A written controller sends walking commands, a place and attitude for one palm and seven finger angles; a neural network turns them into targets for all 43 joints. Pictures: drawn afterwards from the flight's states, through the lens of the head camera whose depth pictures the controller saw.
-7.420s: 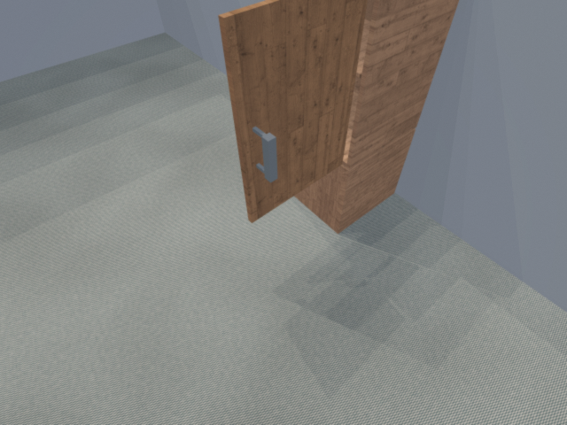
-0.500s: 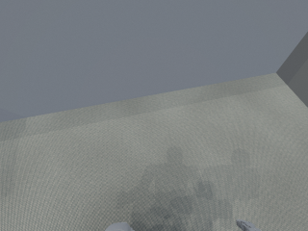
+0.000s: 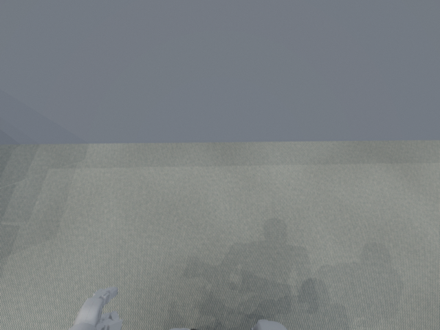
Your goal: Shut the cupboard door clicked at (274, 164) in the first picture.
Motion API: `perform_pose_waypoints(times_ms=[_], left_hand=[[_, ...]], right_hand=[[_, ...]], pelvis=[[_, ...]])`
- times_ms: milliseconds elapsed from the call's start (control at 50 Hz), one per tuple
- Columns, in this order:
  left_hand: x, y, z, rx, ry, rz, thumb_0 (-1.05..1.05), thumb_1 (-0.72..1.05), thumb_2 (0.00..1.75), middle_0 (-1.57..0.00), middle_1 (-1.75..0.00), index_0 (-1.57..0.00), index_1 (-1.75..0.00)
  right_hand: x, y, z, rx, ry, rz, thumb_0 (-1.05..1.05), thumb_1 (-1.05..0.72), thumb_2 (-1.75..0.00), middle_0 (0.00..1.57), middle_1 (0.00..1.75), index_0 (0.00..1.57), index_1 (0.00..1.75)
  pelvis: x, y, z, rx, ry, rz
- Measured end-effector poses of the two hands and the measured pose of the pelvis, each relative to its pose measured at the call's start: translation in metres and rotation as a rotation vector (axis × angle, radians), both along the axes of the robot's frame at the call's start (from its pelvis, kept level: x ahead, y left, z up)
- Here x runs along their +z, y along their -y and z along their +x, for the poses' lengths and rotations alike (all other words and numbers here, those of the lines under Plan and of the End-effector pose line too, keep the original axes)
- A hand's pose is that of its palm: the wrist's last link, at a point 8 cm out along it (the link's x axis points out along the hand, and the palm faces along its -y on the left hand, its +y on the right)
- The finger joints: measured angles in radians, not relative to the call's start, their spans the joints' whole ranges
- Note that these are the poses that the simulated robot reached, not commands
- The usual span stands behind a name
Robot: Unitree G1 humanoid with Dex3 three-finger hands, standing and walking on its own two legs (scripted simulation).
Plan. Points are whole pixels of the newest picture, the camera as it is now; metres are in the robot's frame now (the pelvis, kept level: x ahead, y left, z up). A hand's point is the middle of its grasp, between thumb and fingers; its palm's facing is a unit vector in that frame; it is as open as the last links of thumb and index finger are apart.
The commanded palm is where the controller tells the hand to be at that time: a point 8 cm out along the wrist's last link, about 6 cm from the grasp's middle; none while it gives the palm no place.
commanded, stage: walk to a spot facing it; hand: left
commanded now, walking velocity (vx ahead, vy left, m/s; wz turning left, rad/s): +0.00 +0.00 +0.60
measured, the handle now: out of the picture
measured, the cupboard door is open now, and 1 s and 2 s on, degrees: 92 92 92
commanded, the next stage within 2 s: none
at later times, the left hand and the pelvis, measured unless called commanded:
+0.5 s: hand out of the picture -0.04 +0.18 -0.18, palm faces +0.36 -0.90 -0.24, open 7.3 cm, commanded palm none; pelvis +0.01 -0.02 -0.01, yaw +21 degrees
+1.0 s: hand (69, 327) +0.14 +0.29 -0.15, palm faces +0.47 -0.87 -0.18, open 7.3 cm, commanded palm none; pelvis +0.11 +0.05 +0.01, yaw +34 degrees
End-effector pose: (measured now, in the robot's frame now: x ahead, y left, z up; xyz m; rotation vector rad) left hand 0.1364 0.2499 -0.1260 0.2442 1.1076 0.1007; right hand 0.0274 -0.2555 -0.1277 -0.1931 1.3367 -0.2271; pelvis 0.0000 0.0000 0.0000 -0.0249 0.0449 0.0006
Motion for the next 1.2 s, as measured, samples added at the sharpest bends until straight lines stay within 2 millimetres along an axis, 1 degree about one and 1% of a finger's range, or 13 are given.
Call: perform_pose_waypoints(times_ms=[80,140,300,400,520,600,660,800,980,1060,1120,1160,1200], left_hand=[[0.003,0.018,-0.005,0.033,0.048,0.029,0.0,0.91,0.9,-0.2,-0.3,-0.2,-0.3],[0.01,0.028,-0.023,0.068,0.029,0.044,0.0,0.91,0.9,-0.21,-0.3,-0.21,-0.3],[0.011,0.043,-0.088,0.234,-0.045,0.015,0.0,0.91,0.9,-0.21,-0.3,-0.21,-0.3],[0.0,0.04,-0.145,0.355,-0.122,-0.009,0.0,0.91,0.9,-0.21,-0.3,-0.21,-0.3],[-0.026,0.021,-0.213,0.496,-0.224,-0.048,0.0,0.91,0.9,-0.21,-0.3,-0.21,-0.3],[-0.04,0.0,-0.233,0.547,-0.274,-0.068,0.0,0.91,0.9,-0.21,-0.3,-0.2,-0.3],[-0.033,-0.017,-0.219,0.567,-0.228,-0.072,0.01,0.91,0.9,-0.2,-0.3,-0.2,-0.3],[-0.011,-0.05,-0.154,0.571,-0.054,-0.076,0.0,0.91,0.9,-0.2,-0.3,-0.2,-0.3],[0.001,-0.081,-0.045,0.531,0.059,-0.059,0.0,0.91,0.9,-0.2,-0.3,-0.2,-0.3],[0.006,-0.093,0.021,0.506,0.126,-0.037,0.01,0.91,0.9,-0.2,-0.3,-0.2,-0.3],[0.008,-0.101,0.067,0.504,0.198,-0.007,0.0,0.91,0.9,-0.2,-0.3,-0.2,-0.3],[0.009,-0.102,0.083,0.531,0.24,0.017,0.0,0.91,0.9,-0.2,-0.3,-0.2,-0.3],[0.011,-0.098,0.082,0.577,0.235,0.019,0.0,0.91,0.9,-0.2,-0.3,-0.21,-0.3]], right_hand=[[-0.019,0.022,0.001,0.011,-0.025,0.027,0.0,-0.91,-0.9,0.21,0.3,0.2,0.3],[-0.023,0.035,0.013,0.042,-0.029,0.036,0.01,-0.91,-0.9,0.2,0.3,0.2,0.3],[-0.013,0.038,0.073,0.194,-0.003,0.047,0.01,-0.91,-0.9,0.2,0.3,0.19,0.3],[-0.007,0.013,0.131,0.331,0.065,0.039,0.01,-0.91,-0.9,0.2,0.3,0.19,0.3],[0.005,-0.047,0.199,0.509,0.202,0.021,0.01,-0.91,-0.9,0.2,0.3,0.19,0.29],[0.012,-0.08,0.217,0.588,0.286,0.011,0.0,-0.91,-0.9,0.2,0.3,0.19,0.3],[0.019,-0.09,0.209,0.608,0.255,-0.003,0.0,-0.91,-0.9,0.2,0.3,0.2,0.3],[0.022,-0.096,0.176,0.6,0.084,-0.002,0.0,-0.91,-0.9,0.2,0.3,0.2,0.3],[0.014,-0.082,0.163,0.526,-0.103,-0.014,0.0,-0.91,-0.9,0.21,0.3,0.2,0.3],[0.005,-0.073,0.174,0.505,-0.19,-0.023,0.0,-0.91,-0.9,0.21,0.3,0.2,0.3],[-0.009,-0.068,0.195,0.508,-0.252,-0.024,0.0,-0.91,-0.9,0.21,0.3,0.2,0.3],[-0.02,-0.069,0.22,0.532,-0.276,-0.023,0.0,-0.91,-0.9,0.21,0.3,0.2,0.3],[-0.023,-0.079,0.254,0.577,-0.259,-0.018,0.01,-0.91,-0.9,0.2,0.3,0.2,0.3]], pelvis=[[-0.01,0.022,0.001,0.042,-0.002,0.034],[-0.007,0.03,0.001,0.093,0.015,0.038],[0.003,0.041,0.007,0.215,0.031,0.075],[0.0,0.035,0.007,0.285,0.035,0.07],[-0.013,0.012,0.009,0.369,0.03,0.046],[-0.02,-0.006,0.01,0.405,0.031,0.037],[-0.011,-0.016,0.016,0.443,0.033,0.018],[0.007,-0.035,0.042,0.518,0.034,-0.011],[0.006,-0.051,0.102,0.586,0.011,0.006],[-0.001,-0.055,0.14,0.618,0.0,0.021],[-0.013,-0.058,0.174,0.655,0.0,0.036],[-0.019,-0.059,0.191,0.688,0.016,0.039],[-0.016,-0.063,0.205,0.729,0.04,0.038]])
